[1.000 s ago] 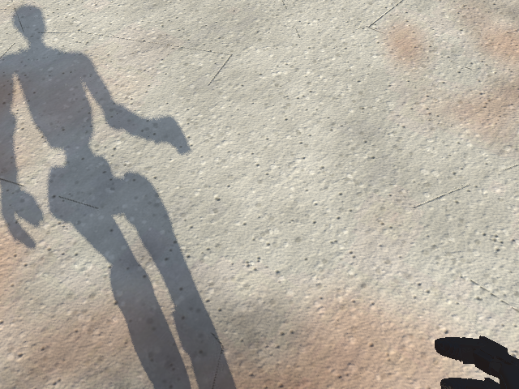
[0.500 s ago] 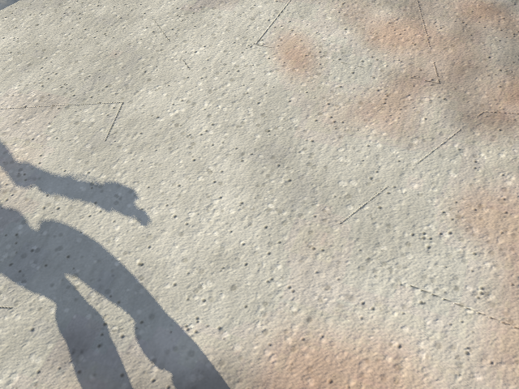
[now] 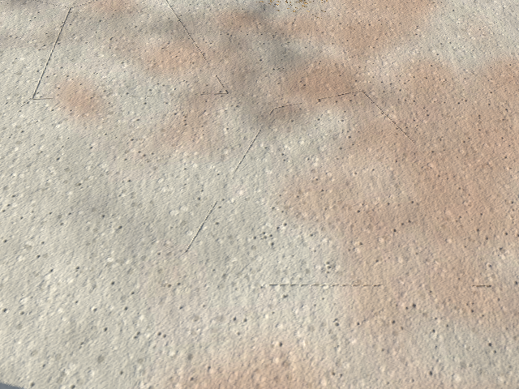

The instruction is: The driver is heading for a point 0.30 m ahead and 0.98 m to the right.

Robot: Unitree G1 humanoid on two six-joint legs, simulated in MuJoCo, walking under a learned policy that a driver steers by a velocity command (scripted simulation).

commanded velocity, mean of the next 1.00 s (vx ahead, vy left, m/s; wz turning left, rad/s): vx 0.49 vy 0.00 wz -0.99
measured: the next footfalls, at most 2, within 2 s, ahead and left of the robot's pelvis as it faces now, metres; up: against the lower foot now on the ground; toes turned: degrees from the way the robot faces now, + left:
right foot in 0.28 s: +0.02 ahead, -0.17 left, +0.00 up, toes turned -18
left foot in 0.72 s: +0.30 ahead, -0.06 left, +0.00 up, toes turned -42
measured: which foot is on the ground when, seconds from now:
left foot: down 0.00-0.28, up 0.30-0.70, down 0.72-1.00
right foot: up 0.00-0.26, down 0.28-0.72, up 0.74-1.00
